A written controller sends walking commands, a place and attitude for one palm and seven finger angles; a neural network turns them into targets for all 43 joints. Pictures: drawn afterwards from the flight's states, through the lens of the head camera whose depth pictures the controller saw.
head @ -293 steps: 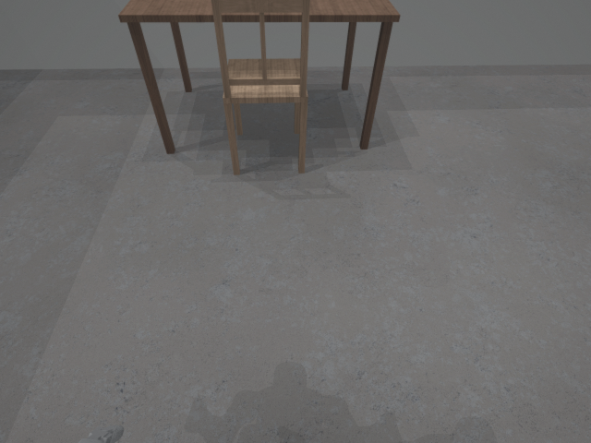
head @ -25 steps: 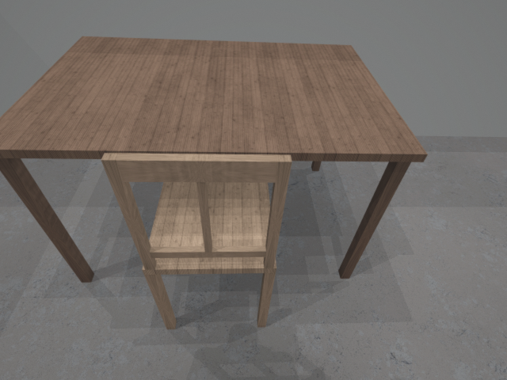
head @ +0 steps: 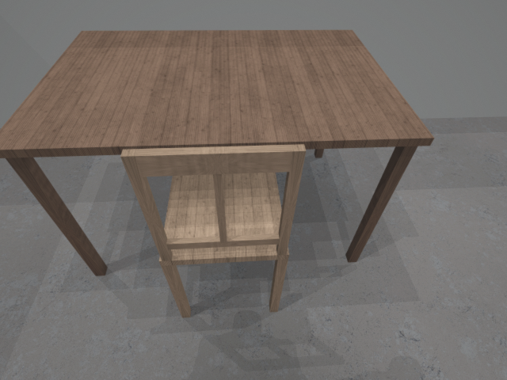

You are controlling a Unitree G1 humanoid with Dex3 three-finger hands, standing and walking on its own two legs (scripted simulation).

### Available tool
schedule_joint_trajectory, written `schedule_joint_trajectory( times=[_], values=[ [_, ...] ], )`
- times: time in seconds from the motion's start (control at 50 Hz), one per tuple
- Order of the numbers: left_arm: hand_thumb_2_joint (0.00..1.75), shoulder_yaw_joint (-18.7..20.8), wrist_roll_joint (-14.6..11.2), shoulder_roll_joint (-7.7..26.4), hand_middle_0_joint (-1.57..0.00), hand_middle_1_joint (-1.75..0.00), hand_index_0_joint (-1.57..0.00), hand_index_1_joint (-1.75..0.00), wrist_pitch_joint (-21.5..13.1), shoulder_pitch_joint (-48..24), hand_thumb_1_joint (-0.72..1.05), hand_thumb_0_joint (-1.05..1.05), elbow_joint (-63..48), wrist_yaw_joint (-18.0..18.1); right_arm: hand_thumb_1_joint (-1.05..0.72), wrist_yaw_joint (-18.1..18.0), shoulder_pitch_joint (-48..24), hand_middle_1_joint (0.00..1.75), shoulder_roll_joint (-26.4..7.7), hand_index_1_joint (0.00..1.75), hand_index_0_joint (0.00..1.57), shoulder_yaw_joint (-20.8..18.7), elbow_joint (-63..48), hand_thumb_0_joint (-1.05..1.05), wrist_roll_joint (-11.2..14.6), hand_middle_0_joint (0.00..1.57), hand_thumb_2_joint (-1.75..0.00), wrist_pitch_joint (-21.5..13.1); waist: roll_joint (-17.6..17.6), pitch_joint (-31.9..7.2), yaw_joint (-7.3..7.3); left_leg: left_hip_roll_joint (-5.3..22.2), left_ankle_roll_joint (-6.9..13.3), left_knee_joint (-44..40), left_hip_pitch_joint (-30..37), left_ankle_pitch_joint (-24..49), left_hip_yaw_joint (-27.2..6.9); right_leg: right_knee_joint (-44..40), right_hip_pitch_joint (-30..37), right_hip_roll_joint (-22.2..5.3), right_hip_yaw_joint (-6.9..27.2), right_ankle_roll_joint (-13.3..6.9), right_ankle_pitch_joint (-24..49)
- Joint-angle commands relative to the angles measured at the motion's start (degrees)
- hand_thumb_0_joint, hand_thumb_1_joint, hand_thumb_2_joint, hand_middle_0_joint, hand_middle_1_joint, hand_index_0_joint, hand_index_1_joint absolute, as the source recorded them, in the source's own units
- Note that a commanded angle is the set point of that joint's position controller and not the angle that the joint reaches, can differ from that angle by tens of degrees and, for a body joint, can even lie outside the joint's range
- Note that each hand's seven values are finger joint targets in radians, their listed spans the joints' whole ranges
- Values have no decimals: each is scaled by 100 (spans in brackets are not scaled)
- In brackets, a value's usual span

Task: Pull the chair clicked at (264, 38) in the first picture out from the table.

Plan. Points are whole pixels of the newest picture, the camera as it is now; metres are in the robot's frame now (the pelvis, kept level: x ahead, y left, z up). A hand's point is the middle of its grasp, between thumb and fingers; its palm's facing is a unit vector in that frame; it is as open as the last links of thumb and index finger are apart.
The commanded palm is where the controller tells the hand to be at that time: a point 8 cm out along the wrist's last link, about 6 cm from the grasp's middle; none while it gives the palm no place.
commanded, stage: look again from close up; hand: left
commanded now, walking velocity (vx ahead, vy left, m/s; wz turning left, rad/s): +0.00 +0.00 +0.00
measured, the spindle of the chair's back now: (220, 209) +0.51 +0.11 -0.11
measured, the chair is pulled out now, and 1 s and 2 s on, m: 0.00 0.00 0.00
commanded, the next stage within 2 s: raise the hand toward the chair's back in 1.44 s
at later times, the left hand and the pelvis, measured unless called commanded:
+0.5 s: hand out of the picture +0.00 +0.13 -0.17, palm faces +0.03 -0.99 -0.16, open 7.4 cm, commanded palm none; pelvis +0.03 -0.02 +0.01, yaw +0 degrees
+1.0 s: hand out of the picture +0.04 +0.11 -0.16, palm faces +0.02 -0.98 -0.17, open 7.3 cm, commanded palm none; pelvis +0.05 -0.04 +0.01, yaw +0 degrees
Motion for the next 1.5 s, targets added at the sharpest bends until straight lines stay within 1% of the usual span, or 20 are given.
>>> schedule_joint_trajectory(
  times=[0.0, 0.08, 0.14, 0.26, 0.32, 0.38, 0.48, 0.62, 0.64, 0.72, 0.78, 0.8, 0.84, 0.9, 1.06, 1.08, 1.14, 1.26, 1.42, 1.48],
  values=[
    [90, 131, 11, 492, -20, -30, -20, -30, -82, 527, 90, 0, -2, 50, -90, -42, -82, 30, -691, 30, 20, -146, -235, 0, -9, 20, -90, -141, 149, 480, 92, 1357, -447, -1738, -786, -1973, -1735, -192, 148, -51, 13, -130, -353],
    [90, 105, -10, 431, -20, -30, -20, -30, -159, 514, 90, 0, 128, 56, -90, -37, 59, 30, -570, 30, 20, -112, -36, 0, 0, 20, -90, -164, -64, 339, 44, 1193, -441, -1479, -416, -1462, -1544, -504, 45, -153, 185, -170, -236],
    [90, 99, -11, 416, -20, -30, -20, -30, -167, 443, 90, 0, 201, 62, -90, -44, 149, 30, -537, 30, 20, -107, 88, 0, 7, 20, -90, -161, 24, 377, -9, 1218, -464, -1547, -353, -1539, -1590, -526, -71, -133, 179, -162, -312],
    [90, 70, -24, 334, -20, -30, -20, -30, -222, 496, 90, 0, 380, 76, -90, -47, 217, 30, -410, 30, 20, -73, 281, 0, 20, 20, -90, -193, -132, 329, -9, 1139, -457, -1379, -122, -1048, -1445, -684, -76, -202, 271, -167, -107],
    [90, 64, -31, 313, -20, -30, -20, -30, -233, 500, 90, 0, 447, 84, -90, -59, 258, 30, -362, 30, 20, -56, 363, 0, 34, 20, -90, -212, -33, 280, -13, 1151, -468, -1374, -2, -858, -1399, -708, -32, -202, 268, -159, 22],
    [90, 58, -39, 264, -20, -30, -20, -30, -257, 512, 90, 0, 508, 91, -90, -65, 263, 30, -311, 30, 20, -33, 432, 0, 28, 20, -90, -223, -177, 260, -15, 1100, -468, -1260, 99, -547, -1318, -754, -12, -236, 326, -174, 170],
    [90, 51, -64, 263, -20, -30, -20, -30, -292, 475, 90, 0, 558, 101, -90, -76, 288, 30, -225, 30, 20, 9, 542, 0, 35, 20, -90, -250, -171, 167, -24, 1038, -483, -1076, 317, 11, -1145, -835, 65, -302, 400, -197, 388],
    [90, 42, -77, 292, -20, -30, -20, -30, -294, 424, 90, 0, 594, 105, -90, -88, 282, 30, -177, 30, 20, 55, 638, 0, 44, 20, -90, -242, -117, 251, -2, 1049, -495, -1068, 324, 119, -1086, -936, 162, -292, 429, -212, 406],
    [90, 38, -78, 278, -20, -30, -20, -30, -291, 421, 90, 0, 612, 104, -90, -89, 268, 30, -178, 30, 20, 54, 656, 0, 38, 20, -90, -239, -9, 293, 0, 1044, -507, -1084, 310, 66, -1081, -941, 136, -298, 426, -214, 372],
    [90, 35, -78, 303, -20, -30, -20, -30, -295, 417, 90, 0, 623, 100, -90, -92, 288, 30, -166, 30, 20, 73, 697, 0, 49, 20, -90, -237, -107, 327, 11, 1049, -505, -1075, 311, 114, -1070, -998, 199, -294, 434, -212, 402],
    [90, 32, -87, 280, -20, -30, -20, -30, -312, 416, 90, 0, 635, 103, -90, -98, 328, 30, -153, 30, 20, 82, 719, 0, 41, 20, -90, -245, -170, 219, -4, 1044, -503, -1019, 423, 370, -1058, -987, 269, -312, 463, -226, 605],
    [90, 31, -94, 274, -20, -30, -20, -30, -312, 429, 90, 0, 639, 104, -90, -102, 328, 30, -165, 30, 20, 81, 741, 0, 35, 20, -90, -248, -88, 148, 4, 1049, -506, -1010, 487, 407, -1050, -978, 298, -312, 458, -226, 626],
    [90, 34, -93, 284, -20, -30, -20, -30, -302, 416, 90, 0, 636, 104, -90, -104, 318, 30, -168, 30, 20, 89, 757, 0, 38, 20, -90, -244, -75, 227, 9, 1066, -512, -1038, 468, 374, -1039, -990, 267, -305, 440, -223, 580],
    [90, 43, -92, 265, -20, -30, -20, -30, -318, 415, 90, 0, 653, 112, -90, -115, 368, 30, -145, 30, 20, 95, 783, 0, 39, 20, -90, -266, -142, 91, 3, 1082, -507, -1008, 562, 697, -1046, -939, 416, -301, 432, -222, 851],
    [90, 38, -91, 244, -20, -30, -20, -30, -300, 449, 90, 0, 705, 113, -90, -128, 389, 30, -144, 30, 20, 120, 830, 0, 43, 20, -90, -268, -48, 296, 20, 1098, -512, -1089, 560, 641, -1047, -1002, 362, -294, 405, -211, 698],
    [90, 44, -89, 242, -20, -30, -20, -30, -306, 468, 90, 0, 713, 114, -90, -129, 416, 30, -127, 30, 20, 122, 841, 0, 41, 20, -90, -276, -85, 244, 21, 1098, -511, -1083, 586, 689, -1039, -995, 406, -299, 399, -209, 751],
    [90, 35, -87, 236, -20, -30, -20, -30, -300, 467, 90, 0, 738, 113, -90, -130, 409, 30, -133, 30, 20, 123, 837, 0, 41, 20, -90, -260, -97, 377, 20, 1098, -511, -1119, 553, 576, -1044, -1031, 325, -293, 403, -218, 640],
    [90, 41, -92, 219, -20, -30, -20, -30, -311, 520, 90, 0, 760, 120, -90, -151, 468, 30, -132, 30, 20, 131, 851, 0, 40, 20, -90, -293, -16, 185, 25, 1112, -501, -1046, 713, 957, -1031, -983, 476, -303, 387, -218, 898],
    [90, 39, -89, 218, -20, -30, -20, -30, -302, 556, 90, 0, 785, 118, -90, -158, 513, 30, -117, 30, 20, 140, 844, 0, 52, 20, -90, -290, -62, 351, 33, 1115, -496, -1080, 652, 884, -1043, -1026, 434, -281, 380, -222, 787],
    [90, 45, -92, 185, -20, -30, -20, -30, -306, 592, 90, 0, 817, 123, -90, -172, 548, 30, -121, 30, 20, 149, 864, 0, 38, 20, -90, -299, -24, 293, 32, 1122, -498, -1046, 726, 1053, -1043, -988, 467, -291, 362, -223, 881]
  ],
)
